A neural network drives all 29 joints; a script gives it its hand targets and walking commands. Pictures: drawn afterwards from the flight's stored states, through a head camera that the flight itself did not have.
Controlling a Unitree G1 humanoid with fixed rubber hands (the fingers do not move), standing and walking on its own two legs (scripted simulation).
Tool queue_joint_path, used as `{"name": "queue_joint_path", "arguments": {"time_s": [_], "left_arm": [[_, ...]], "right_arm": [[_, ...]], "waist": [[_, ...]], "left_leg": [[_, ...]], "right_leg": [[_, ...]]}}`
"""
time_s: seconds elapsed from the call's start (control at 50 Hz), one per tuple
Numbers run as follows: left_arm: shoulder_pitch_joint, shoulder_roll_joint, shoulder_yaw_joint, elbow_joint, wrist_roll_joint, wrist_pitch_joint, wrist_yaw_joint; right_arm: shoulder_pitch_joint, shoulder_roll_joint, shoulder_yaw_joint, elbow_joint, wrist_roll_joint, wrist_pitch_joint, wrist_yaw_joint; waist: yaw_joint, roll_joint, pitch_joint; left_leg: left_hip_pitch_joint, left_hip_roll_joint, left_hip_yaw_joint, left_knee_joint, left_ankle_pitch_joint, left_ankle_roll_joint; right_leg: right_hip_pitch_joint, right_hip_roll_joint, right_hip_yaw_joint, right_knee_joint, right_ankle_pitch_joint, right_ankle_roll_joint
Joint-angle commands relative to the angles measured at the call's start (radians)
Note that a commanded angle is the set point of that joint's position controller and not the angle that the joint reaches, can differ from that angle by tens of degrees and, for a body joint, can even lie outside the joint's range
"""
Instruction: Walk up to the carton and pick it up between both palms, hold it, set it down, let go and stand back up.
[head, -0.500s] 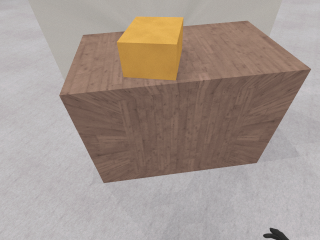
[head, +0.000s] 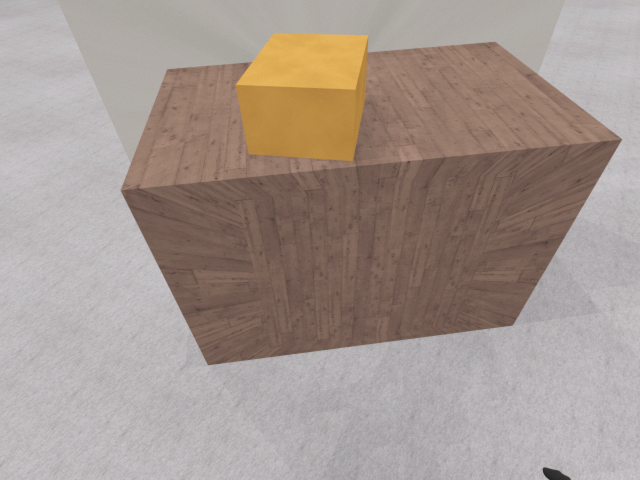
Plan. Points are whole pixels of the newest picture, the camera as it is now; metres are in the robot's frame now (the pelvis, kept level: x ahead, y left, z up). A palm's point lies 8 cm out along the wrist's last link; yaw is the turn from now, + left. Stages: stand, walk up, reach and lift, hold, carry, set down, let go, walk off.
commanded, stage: stand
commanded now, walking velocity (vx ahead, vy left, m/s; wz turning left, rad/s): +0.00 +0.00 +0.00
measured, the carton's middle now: (310, 92) +0.93 +0.02 +0.07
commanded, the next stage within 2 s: none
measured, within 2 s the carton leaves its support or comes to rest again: neither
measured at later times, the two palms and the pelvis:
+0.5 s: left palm out of the picture +0.09 +0.30 -0.10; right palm out of the picture +0.10 -0.29 -0.10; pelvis +0.01 +0.00 +0.00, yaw +0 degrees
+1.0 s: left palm out of the picture +0.08 +0.30 -0.10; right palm out of the picture +0.10 -0.29 -0.10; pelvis +0.01 +0.00 +0.00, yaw +0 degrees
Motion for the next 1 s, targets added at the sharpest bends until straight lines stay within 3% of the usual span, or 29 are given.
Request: {"name": "queue_joint_path", "arguments": {"time_s": [0.0, 0.02, 0.08, 0.1, 0.12, 0.16, 0.18, 0.24, 0.26, 0.28, 0.34, 0.36, 0.42, 0.44, 0.52, 0.56, 0.58, 0.6, 0.62, 0.66, 0.7, 0.74, 0.78, 0.82, 0.86, 0.9, 0.92, 0.94, 0.98], "left_arm": [[-0.103, 0.198, 0.035, -0.01, 0.009, -0.014, 0.012], [-0.099, 0.184, 0.031, -0.005, 0.009, -0.01, 0.009], [-0.085, 0.17, 0.028, 0.003, 0.013, -0.016, 0.006], [-0.079, 0.207, 0.038, 0.005, 0.008, -0.008, 0.014], [-0.086, 0.204, 0.041, -0.002, 0.01, -0.009, 0.012], [-0.052, 0.191, 0.032, 0.0, 0.005, -0.024, 0.012], [-0.092, 0.193, 0.036, 0.003, -0.004, -0.019, 0.016], [-0.112, 0.203, 0.034, -0.004, 0.016, -0.026, 0.011], [-0.077, 0.206, 0.039, -0.005, 0.008, -0.015, 0.007], [-0.065, 0.2, 0.04, -0.007, 0.014, -0.016, 0.006], [-0.115, 0.194, 0.033, 0.002, 0.008, -0.017, 0.012], [-0.086, 0.176, 0.032, -0.002, 0.001, -0.014, 0.012], [-0.09, 0.184, 0.032, 0.007, 0.003, -0.016, 0.014], [-0.094, 0.169, 0.025, -0.01, 0.007, -0.017, 0.013], [-0.104, 0.208, 0.04, 0.003, 0.005, -0.016, 0.015], [-0.111, 0.199, 0.033, 0.003, 0.007, -0.015, 0.022], [-0.086, 0.18, 0.031, 0.001, 0.001, -0.011, 0.015], [-0.08, 0.176, 0.034, -0.01, 0.008, -0.011, 0.012], [-0.079, 0.168, 0.03, -0.016, -0.007, -0.011, 0.007], [-0.076, 0.188, 0.032, 0.001, -0.003, -0.018, 0.01], [-0.098, 0.194, 0.035, -0.002, 0.005, -0.011, 0.013], [-0.122, 0.175, 0.025, 0.003, 0.017, -0.016, 0.007], [-0.064, 0.177, 0.025, 0.021, 0.001, -0.01, 0.012], [-0.072, 0.161, 0.018, 0.023, 0.005, -0.006, 0.013], [-0.087, 0.183, 0.029, 0.009, 0.007, 0.0, 0.015], [-0.118, 0.195, 0.031, -0.003, 0.007, -0.007, 0.005], [-0.093, 0.201, 0.035, 0.007, 0.015, -0.007, 0.016], [-0.129, 0.179, 0.023, 0.007, 0.011, -0.002, 0.009], [-0.102, 0.185, 0.034, 0.012, 0.001, -0.007, 0.009]], "right_arm": [[-0.126, -0.217, -0.042, 0.022, -0.014, -0.014, -0.006], [-0.118, -0.212, -0.038, 0.018, -0.008, -0.019, -0.005], [-0.103, -0.227, -0.047, 0.024, -0.013, -0.02, -0.005], [-0.118, -0.237, -0.052, 0.022, -0.008, -0.02, -0.006], [-0.102, -0.2, -0.038, 0.004, 0.004, -0.017, -0.007], [-0.079, -0.19, -0.032, 0.025, 0.001, -0.015, -0.003], [-0.106, -0.204, -0.04, 0.033, -0.014, -0.016, -0.004], [-0.128, -0.171, -0.028, 0.019, -0.007, -0.016, -0.003], [-0.128, -0.196, -0.036, 0.032, -0.001, -0.018, -0.005], [-0.087, -0.189, -0.037, 0.038, 0.001, -0.022, -0.002], [-0.112, -0.201, -0.041, 0.014, -0.008, -0.018, -0.005], [-0.109, -0.218, -0.042, 0.023, 0.005, -0.017, -0.007], [-0.094, -0.208, -0.042, 0.039, -0.008, -0.021, -0.008], [-0.135, -0.184, -0.032, 0.017, -0.006, -0.022, -0.007], [-0.129, -0.2, -0.042, 0.025, -0.004, -0.015, -0.009], [-0.102, -0.21, -0.042, 0.028, -0.009, -0.018, -0.008], [-0.083, -0.22, -0.047, 0.041, -0.017, -0.016, -0.006], [-0.106, -0.201, -0.039, 0.03, 0.0, -0.018, -0.012], [-0.098, -0.215, -0.041, 0.029, -0.001, -0.019, -0.01], [-0.117, -0.194, -0.043, 0.022, 0.001, -0.014, -0.013], [-0.12, -0.227, -0.055, 0.023, -0.004, -0.011, -0.01], [-0.092, -0.185, -0.042, 0.026, 0.002, -0.016, -0.016], [-0.078, -0.197, -0.035, 0.03, 0.002, -0.015, -0.011], [-0.126, -0.207, -0.039, 0.013, -0.002, -0.012, -0.002], [-0.107, -0.206, -0.039, 0.025, -0.01, -0.016, -0.011], [-0.128, -0.209, -0.04, 0.024, -0.001, -0.014, -0.007], [-0.117, -0.198, -0.041, 0.028, -0.002, -0.012, -0.005], [-0.121, -0.2, -0.034, 0.031, -0.002, -0.017, -0.008], [-0.098, -0.214, -0.037, 0.043, -0.008, -0.017, -0.01]], "waist": [[0.016, 0.059, 0.004], [0.007, 0.013, -0.011], [0.019, 0.026, 0.017], [0.02, 0.094, 0.033], [0.0, 0.04, 0.01], [-0.002, 0.055, 0.05], [0.013, 0.004, 0.007], [0.002, 0.073, 0.018], [0.024, 0.095, 0.023], [0.003, 0.026, -0.05], [-0.017, 0.027, -0.074], [0.008, 0.01, -0.037], [0.008, 0.028, -0.035], [-0.001, 0.099, -0.026], [0.003, 0.07, -0.014], [0.004, -0.014, -0.022], [0.013, 0.083, -0.068], [0.014, 0.079, -0.058], [0.017, 0.122, -0.062], [0.019, 0.017, -0.049], [0.009, 0.08, -0.066], [-0.011, 0.026, 0.008], [-0.014, 0.074, -0.047], [0.011, 0.024, -0.004], [0.006, 0.101, 0.029], [0.002, 0.006, 0.028], [0.0, 0.07, -0.035], [-0.014, 0.046, 0.066], [0.018, 0.051, 0.015]], "left_leg": [[-0.019, 0.113, -0.107, -0.188, 0.04, 0.046], [0.005, 0.122, -0.12, -0.188, 0.02, 0.043], [-0.032, 0.121, -0.126, -0.193, 0.028, 0.047], [-0.023, 0.108, -0.11, -0.182, 0.042, 0.044], [-0.002, 0.118, -0.108, -0.173, 0.076, 0.045], [-0.017, 0.115, -0.105, -0.175, 0.053, 0.04], [0.004, 0.112, -0.12, -0.173, 0.071, 0.048], [-0.03, 0.102, -0.1, -0.178, 0.045, 0.042], [-0.022, 0.112, -0.109, -0.174, 0.031, 0.047], [0.015, 0.122, -0.116, -0.182, 0.044, 0.045], [0.042, 0.124, -0.102, -0.159, 0.176, 0.042], [0.013, 0.118, -0.113, -0.166, 0.157, 0.038], [0.035, 0.126, -0.114, -0.18, 0.145, 0.04], [0.038, 0.123, -0.108, -0.183, 0.168, 0.04], [0.043, 0.119, -0.086, -0.166, 0.22, 0.036], [0.039, 0.115, -0.091, -0.158, 0.231, 0.036], [0.064, 0.115, -0.084, -0.159, 0.258, 0.046], [0.061, 0.129, -0.091, -0.15, 0.272, 0.032], [0.017, 0.109, -0.087, -0.149, 0.26, 0.033], [0.056, 0.133, -0.107, -0.19, 0.172, 0.036], [0.057, 0.109, -0.078, -0.161, 0.183, 0.037], [0.025, 0.119, -0.098, -0.181, 0.179, 0.039], [0.059, 0.131, -0.099, -0.181, 0.108, 0.036], [-0.004, 0.112, -0.123, -0.213, 0.066, 0.036], [-0.01, 0.113, -0.105, -0.223, 0.04, 0.033], [-0.017, 0.099, -0.111, -0.208, 0.037, 0.034], [0.038, 0.105, -0.108, -0.192, 0.042, 0.038], [-0.031, 0.117, -0.111, -0.209, 0.032, 0.032], [-0.03, 0.123, -0.128, -0.224, 0.024, 0.042]], "right_leg": [[-0.025, -0.123, 0.144, -0.193, 0.066, -0.057], [-0.028, -0.111, 0.121, -0.184, 0.072, -0.048], [0.002, -0.109, 0.121, -0.169, 0.091, -0.047], [-0.023, -0.123, 0.134, -0.181, 0.082, -0.051], [-0.025, -0.121, 0.125, -0.179, 0.107, -0.051], [-0.04, -0.115, 0.13, -0.193, 0.081, -0.04], [-0.029, -0.117, 0.141, -0.196, 0.087, -0.048], [-0.034, -0.131, 0.147, -0.192, 0.073, -0.048], [-0.022, -0.117, 0.138, -0.198, 0.08, -0.05], [0.022, -0.118, 0.127, -0.183, 0.104, -0.052], [0.044, -0.123, 0.119, -0.171, 0.216, -0.04], [0.029, -0.112, 0.117, -0.174, 0.21, -0.039], [0.02, -0.112, 0.121, -0.176, 0.141, -0.042], [0.015, -0.124, 0.127, -0.184, 0.176, -0.045], [0.016, -0.126, 0.135, -0.191, 0.25, -0.041], [0.035, -0.124, 0.128, -0.164, 0.27, -0.048], [0.051, -0.138, 0.126, -0.153, 0.257, -0.058], [0.055, -0.126, 0.108, -0.164, 0.246, -0.049], [0.062, -0.12, 0.118, -0.155, 0.278, -0.039], [0.033, -0.117, 0.113, -0.176, 0.167, -0.043], [0.044, -0.112, 0.113, -0.191, 0.245, -0.035], [0.006, -0.111, 0.107, -0.184, 0.178, -0.045], [0.025, -0.124, 0.124, -0.179, 0.162, -0.048], [0.035, -0.102, 0.107, -0.174, 0.111, -0.041], [0.004, -0.124, 0.133, -0.202, 0.074, -0.046], [0.001, -0.096, 0.108, -0.191, 0.09, -0.031], [-0.01, -0.118, 0.134, -0.196, 0.079, -0.049], [-0.017, -0.115, 0.118, -0.202, 0.085, -0.035], [0.032, -0.11, 0.124, -0.178, 0.086, -0.06]]}}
